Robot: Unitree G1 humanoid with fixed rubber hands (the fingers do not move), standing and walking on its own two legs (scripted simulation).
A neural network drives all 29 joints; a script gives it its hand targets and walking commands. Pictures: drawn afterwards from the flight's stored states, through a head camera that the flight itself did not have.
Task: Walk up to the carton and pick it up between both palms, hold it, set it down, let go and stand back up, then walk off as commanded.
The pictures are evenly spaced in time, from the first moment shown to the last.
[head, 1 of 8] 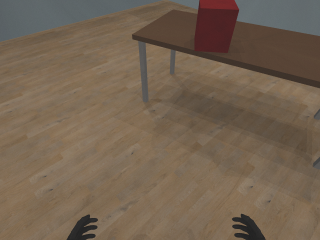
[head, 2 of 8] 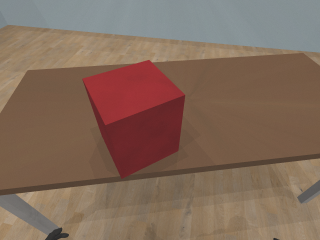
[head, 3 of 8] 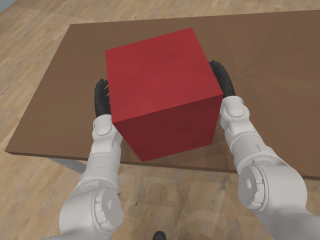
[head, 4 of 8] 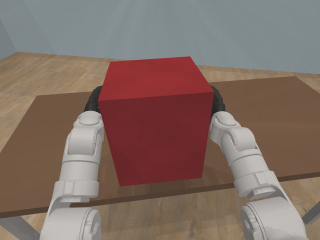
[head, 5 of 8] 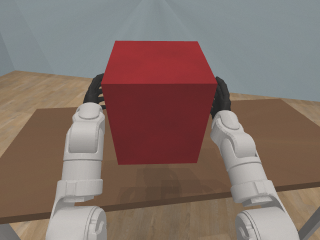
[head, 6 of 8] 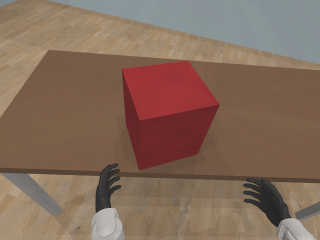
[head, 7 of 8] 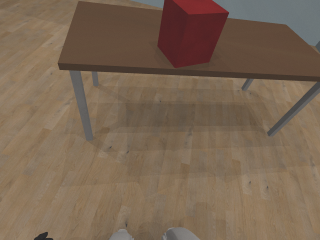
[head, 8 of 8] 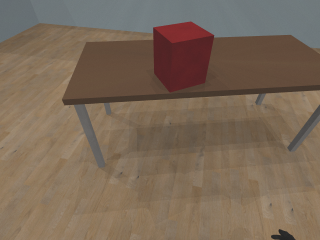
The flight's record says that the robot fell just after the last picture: no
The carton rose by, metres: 0.23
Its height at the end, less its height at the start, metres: +0.00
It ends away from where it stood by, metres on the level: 0.03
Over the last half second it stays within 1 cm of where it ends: yes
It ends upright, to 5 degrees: yes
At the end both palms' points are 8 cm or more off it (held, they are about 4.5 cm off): yes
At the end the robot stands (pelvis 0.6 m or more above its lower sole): yes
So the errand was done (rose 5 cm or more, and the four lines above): yes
